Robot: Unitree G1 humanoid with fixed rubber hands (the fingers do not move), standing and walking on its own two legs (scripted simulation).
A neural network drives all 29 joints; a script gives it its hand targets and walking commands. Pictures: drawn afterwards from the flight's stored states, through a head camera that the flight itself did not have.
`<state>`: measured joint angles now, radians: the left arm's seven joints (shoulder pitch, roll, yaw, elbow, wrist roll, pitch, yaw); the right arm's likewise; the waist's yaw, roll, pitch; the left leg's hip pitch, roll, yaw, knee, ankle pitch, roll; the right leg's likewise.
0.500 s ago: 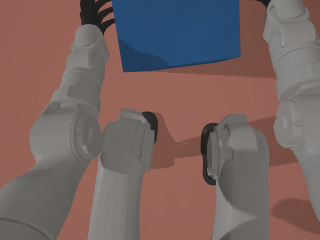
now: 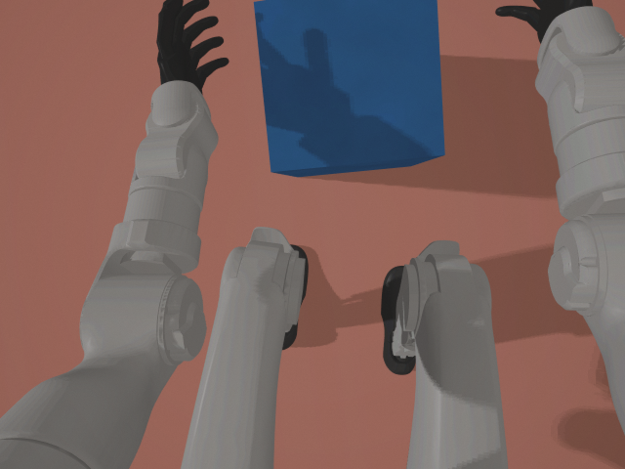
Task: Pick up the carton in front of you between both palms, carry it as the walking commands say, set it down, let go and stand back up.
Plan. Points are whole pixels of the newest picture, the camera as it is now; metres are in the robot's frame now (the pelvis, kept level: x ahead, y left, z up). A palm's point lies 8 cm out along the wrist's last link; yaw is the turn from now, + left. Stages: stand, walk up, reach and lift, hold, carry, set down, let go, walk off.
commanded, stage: set down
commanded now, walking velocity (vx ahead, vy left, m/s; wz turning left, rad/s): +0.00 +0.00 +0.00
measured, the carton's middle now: (349, 101) +0.51 +0.01 -0.31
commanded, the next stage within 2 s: let go in 0.68 s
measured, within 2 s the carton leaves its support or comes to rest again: neither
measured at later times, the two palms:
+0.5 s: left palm (79, 17) +0.49 +0.19 +0.03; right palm out of the picture +0.55 -0.20 +0.03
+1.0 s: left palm out of the picture +0.43 +0.20 +0.15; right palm out of the picture +0.46 -0.22 +0.14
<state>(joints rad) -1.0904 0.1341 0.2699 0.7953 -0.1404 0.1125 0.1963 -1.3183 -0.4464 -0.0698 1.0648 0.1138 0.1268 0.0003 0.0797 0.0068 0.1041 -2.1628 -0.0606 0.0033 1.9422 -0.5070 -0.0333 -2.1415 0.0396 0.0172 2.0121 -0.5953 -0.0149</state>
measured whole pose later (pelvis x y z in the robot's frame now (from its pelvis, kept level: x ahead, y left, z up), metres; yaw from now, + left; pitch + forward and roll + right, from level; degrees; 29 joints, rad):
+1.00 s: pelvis +0.07 +0.00 +0.26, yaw -4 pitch +38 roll +0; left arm -0.48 0.11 0.23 0.56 0.07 0.09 -0.02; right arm -0.65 -0.22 -0.24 0.72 -0.10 0.10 -0.01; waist 0.07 0.00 -0.09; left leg -1.30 -0.02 -0.03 0.93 -0.29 -0.01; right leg -1.28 0.07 0.05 0.95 -0.33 -0.01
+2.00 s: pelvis +0.12 +0.00 +0.34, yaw -2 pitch -5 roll +0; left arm 0.20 0.22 0.03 0.38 0.03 0.23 -0.03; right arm 0.23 -0.21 -0.04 0.45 0.00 0.12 0.04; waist 0.00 0.00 0.10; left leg -0.11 -0.03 -0.06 0.48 -0.27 0.00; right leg -0.07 0.03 0.03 0.48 -0.31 -0.02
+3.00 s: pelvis +0.17 +0.02 +0.33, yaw +4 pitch +2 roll -1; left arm 0.39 0.26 0.00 0.90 0.02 0.01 0.05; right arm 0.36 -0.22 0.01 0.85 -0.01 -0.01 -0.04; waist 0.01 -0.02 -0.04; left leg -0.27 -0.08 -0.12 0.62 -0.38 0.03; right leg -0.15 -0.03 -0.09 0.54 -0.42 0.02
